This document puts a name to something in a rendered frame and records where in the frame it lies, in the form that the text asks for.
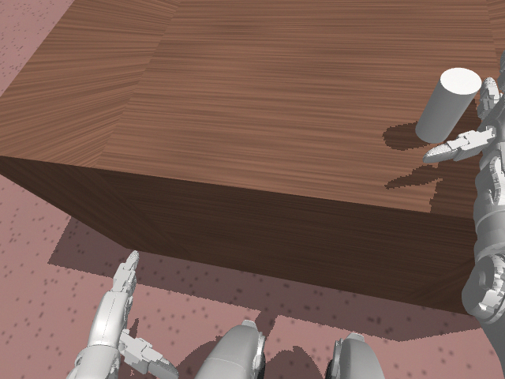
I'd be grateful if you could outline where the right robot hand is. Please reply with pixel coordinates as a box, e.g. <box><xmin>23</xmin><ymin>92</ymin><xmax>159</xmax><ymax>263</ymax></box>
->
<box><xmin>423</xmin><ymin>50</ymin><xmax>505</xmax><ymax>163</ymax></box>

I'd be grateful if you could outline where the right robot arm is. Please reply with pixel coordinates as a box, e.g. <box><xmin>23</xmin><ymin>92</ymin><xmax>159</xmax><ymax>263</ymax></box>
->
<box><xmin>462</xmin><ymin>142</ymin><xmax>505</xmax><ymax>379</ymax></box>

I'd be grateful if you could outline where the left robot arm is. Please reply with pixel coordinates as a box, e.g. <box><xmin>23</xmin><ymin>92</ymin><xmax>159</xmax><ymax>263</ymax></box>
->
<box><xmin>66</xmin><ymin>345</ymin><xmax>121</xmax><ymax>379</ymax></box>

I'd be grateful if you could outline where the can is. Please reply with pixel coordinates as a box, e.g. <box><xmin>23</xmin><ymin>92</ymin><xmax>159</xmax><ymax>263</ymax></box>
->
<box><xmin>415</xmin><ymin>68</ymin><xmax>482</xmax><ymax>144</ymax></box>

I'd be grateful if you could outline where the left robot hand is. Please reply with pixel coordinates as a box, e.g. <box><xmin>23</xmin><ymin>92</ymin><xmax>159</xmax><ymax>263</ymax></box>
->
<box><xmin>87</xmin><ymin>250</ymin><xmax>179</xmax><ymax>379</ymax></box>

